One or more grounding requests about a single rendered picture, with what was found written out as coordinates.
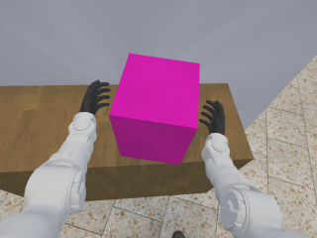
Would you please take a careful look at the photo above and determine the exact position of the carton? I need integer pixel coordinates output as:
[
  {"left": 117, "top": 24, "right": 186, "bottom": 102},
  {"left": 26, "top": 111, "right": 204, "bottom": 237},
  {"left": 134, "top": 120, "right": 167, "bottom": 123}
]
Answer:
[{"left": 109, "top": 54, "right": 200, "bottom": 165}]

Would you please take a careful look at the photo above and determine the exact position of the pedestal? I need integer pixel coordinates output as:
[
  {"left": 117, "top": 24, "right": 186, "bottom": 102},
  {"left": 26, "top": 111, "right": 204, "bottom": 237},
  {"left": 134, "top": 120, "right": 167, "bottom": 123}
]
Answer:
[{"left": 0, "top": 83, "right": 254, "bottom": 201}]

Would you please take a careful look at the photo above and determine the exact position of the right robot hand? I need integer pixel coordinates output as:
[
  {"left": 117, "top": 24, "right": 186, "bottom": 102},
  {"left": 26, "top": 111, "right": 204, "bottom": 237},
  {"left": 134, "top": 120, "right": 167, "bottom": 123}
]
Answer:
[{"left": 199, "top": 100, "right": 226, "bottom": 135}]

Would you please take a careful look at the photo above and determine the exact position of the robot right upper arm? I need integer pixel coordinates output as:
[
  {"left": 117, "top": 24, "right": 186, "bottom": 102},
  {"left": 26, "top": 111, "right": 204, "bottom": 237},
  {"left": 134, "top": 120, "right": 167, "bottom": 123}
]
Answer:
[{"left": 219, "top": 187, "right": 312, "bottom": 238}]

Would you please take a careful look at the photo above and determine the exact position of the left robot forearm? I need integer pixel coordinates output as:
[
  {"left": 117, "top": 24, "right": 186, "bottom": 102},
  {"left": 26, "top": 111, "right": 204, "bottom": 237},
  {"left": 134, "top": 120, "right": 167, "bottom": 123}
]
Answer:
[{"left": 24, "top": 112, "right": 97, "bottom": 207}]

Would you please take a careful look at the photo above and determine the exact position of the right robot forearm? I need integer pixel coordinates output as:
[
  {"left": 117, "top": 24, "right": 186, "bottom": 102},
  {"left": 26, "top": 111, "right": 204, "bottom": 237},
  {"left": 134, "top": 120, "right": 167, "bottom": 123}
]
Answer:
[{"left": 201, "top": 133, "right": 282, "bottom": 224}]

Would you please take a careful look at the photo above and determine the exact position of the left robot hand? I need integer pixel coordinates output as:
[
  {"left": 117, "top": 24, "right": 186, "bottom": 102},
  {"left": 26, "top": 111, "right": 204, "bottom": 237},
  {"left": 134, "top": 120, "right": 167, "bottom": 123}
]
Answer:
[{"left": 79, "top": 79, "right": 111, "bottom": 117}]

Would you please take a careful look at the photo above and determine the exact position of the robot left upper arm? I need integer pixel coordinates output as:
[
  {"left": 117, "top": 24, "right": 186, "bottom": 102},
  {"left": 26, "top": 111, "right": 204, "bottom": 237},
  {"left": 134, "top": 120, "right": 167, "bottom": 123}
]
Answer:
[{"left": 0, "top": 166, "right": 86, "bottom": 238}]

